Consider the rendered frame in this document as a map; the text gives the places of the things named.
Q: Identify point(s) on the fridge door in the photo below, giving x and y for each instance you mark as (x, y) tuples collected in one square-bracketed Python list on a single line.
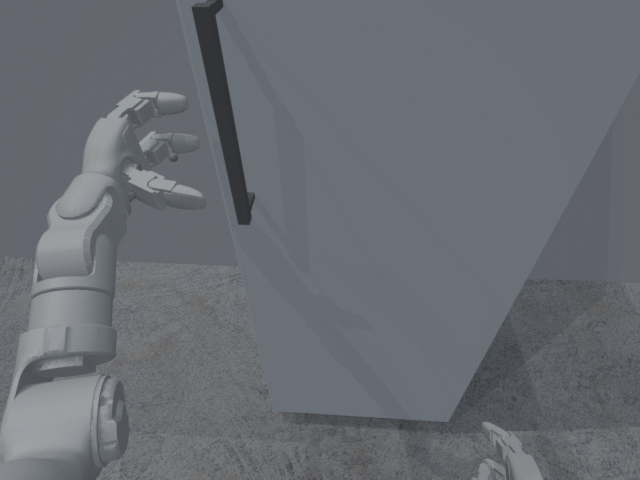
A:
[(409, 160)]

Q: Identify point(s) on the robot right hand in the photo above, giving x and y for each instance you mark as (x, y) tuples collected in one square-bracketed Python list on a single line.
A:
[(519, 465)]

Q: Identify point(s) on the left robot forearm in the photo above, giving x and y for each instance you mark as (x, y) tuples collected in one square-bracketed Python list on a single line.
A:
[(70, 323)]

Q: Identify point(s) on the handle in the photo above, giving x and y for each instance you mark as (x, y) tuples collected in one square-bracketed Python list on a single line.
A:
[(209, 41)]

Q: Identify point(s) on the robot left hand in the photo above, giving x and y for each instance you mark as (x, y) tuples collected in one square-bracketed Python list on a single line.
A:
[(112, 150)]

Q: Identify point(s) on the left robot upper arm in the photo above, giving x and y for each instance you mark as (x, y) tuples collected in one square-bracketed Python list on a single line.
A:
[(65, 430)]

